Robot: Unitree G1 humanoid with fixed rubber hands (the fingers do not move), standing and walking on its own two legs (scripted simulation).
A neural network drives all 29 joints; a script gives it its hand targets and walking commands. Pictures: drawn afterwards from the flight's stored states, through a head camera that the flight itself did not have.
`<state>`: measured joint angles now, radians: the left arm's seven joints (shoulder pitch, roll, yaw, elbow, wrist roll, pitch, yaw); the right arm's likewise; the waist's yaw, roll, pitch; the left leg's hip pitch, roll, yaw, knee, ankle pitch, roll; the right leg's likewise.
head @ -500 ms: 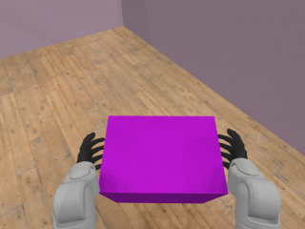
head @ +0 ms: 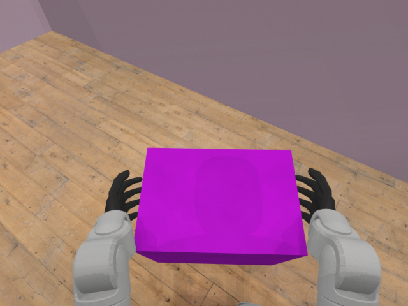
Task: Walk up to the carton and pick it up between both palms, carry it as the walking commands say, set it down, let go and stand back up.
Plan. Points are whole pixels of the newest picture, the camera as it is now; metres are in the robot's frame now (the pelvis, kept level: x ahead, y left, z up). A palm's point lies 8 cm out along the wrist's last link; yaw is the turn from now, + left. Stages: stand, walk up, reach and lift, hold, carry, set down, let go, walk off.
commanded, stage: carry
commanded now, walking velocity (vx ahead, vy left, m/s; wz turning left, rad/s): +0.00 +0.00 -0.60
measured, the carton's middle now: (216, 213) +0.30 -0.01 +0.00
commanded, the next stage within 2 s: none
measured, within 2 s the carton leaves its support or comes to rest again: neither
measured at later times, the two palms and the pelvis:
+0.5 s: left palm (215, 201) +0.27 +0.00 +0.10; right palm out of the picture +0.16 -0.32 +0.09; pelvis -0.03 -0.07 +0.01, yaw -18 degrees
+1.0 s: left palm (282, 210) +0.25 -0.11 +0.10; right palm out of the picture +0.05 -0.38 +0.10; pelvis -0.05 -0.09 +0.00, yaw -36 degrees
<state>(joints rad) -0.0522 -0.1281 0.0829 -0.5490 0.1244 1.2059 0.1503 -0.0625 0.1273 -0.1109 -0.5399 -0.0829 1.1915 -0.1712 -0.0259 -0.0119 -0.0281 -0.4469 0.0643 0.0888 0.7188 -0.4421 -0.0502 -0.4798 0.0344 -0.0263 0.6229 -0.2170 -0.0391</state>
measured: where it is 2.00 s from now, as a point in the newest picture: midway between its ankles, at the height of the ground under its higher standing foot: outside the picture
